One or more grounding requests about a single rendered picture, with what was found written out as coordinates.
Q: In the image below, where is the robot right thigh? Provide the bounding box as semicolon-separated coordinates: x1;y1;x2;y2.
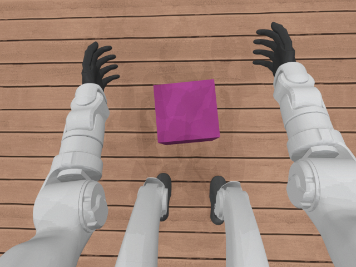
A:
216;187;269;267

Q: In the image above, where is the left robot foot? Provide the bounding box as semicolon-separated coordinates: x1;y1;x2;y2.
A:
157;173;171;221

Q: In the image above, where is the left robot forearm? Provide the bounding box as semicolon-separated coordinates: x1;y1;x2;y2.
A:
33;83;110;228

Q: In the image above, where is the right robot forearm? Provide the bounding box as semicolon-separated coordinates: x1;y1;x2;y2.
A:
273;62;356;162

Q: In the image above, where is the right robot hand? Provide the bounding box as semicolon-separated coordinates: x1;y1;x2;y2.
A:
253;22;296;77

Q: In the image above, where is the carton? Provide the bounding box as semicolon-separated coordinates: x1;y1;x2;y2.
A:
154;79;220;145

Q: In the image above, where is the robot left upper arm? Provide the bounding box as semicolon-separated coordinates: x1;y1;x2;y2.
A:
0;179;108;267

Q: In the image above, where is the robot right upper arm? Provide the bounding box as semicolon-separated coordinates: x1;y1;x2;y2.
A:
286;157;356;267

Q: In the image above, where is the left robot hand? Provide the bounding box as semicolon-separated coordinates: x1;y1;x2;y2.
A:
81;41;120;91

